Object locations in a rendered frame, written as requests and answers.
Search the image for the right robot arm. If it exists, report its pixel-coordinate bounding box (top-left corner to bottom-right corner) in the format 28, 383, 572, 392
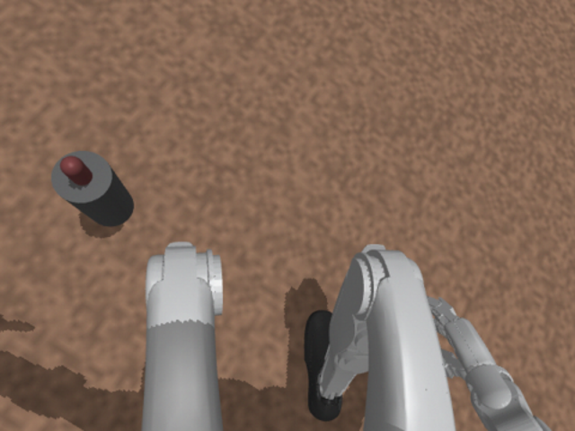
465, 365, 552, 431

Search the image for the right robot foot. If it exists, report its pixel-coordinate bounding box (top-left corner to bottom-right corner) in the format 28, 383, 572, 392
305, 310, 342, 421

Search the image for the bottle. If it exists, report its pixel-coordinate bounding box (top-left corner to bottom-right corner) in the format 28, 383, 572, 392
51, 151, 134, 227

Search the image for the right robot hand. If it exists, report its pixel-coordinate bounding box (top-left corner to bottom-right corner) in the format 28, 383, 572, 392
427, 296, 496, 380

